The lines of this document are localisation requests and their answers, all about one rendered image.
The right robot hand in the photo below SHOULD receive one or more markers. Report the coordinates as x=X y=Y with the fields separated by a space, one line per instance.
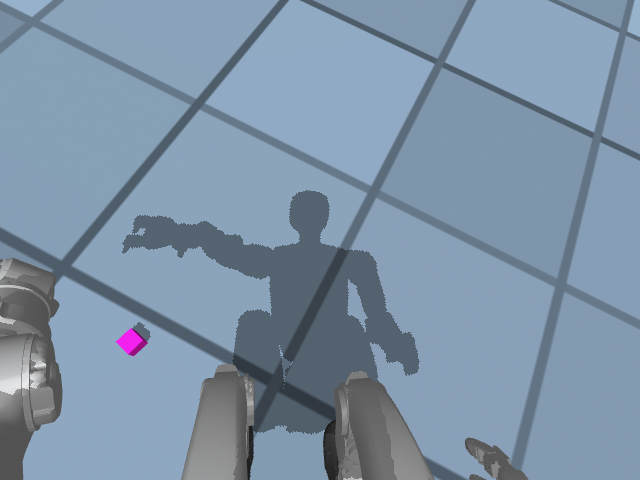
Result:
x=496 y=462

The cube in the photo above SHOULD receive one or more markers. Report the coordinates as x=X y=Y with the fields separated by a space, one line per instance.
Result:
x=131 y=342

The right robot foot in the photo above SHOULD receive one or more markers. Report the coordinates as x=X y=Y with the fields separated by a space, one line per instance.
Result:
x=330 y=453

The left robot arm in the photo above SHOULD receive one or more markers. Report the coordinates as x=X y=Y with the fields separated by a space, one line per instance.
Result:
x=30 y=381

